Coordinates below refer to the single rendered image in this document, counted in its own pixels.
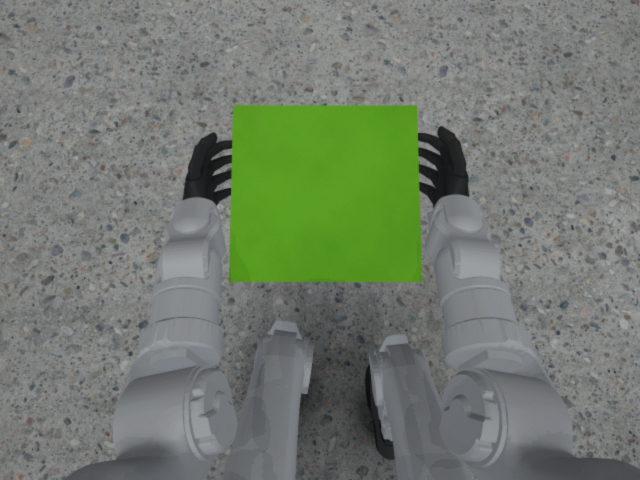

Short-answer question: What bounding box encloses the left robot forearm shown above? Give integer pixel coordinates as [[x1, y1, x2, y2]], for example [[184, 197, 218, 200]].
[[113, 197, 226, 453]]

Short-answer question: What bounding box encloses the left robot hand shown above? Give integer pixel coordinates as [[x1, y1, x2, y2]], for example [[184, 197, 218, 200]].
[[183, 132, 232, 206]]

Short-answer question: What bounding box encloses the right robot hand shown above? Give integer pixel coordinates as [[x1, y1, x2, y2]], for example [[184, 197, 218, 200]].
[[418, 126, 469, 208]]

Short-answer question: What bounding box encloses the robot right foot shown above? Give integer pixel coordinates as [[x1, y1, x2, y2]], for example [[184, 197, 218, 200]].
[[365, 364, 395, 460]]

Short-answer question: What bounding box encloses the robot left upper arm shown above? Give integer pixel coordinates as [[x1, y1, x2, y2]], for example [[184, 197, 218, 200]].
[[63, 365, 238, 480]]

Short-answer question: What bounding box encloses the right robot forearm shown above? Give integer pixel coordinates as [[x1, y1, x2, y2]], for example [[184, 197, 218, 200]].
[[425, 194, 573, 431]]

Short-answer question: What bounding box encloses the robot right upper arm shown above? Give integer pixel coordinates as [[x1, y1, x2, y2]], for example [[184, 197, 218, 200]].
[[439, 367, 640, 480]]

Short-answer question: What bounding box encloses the left robot thigh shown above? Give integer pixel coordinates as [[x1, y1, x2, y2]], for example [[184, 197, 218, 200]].
[[221, 330, 314, 480]]

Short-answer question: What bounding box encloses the carton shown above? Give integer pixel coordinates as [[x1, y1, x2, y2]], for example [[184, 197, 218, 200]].
[[229, 105, 422, 282]]

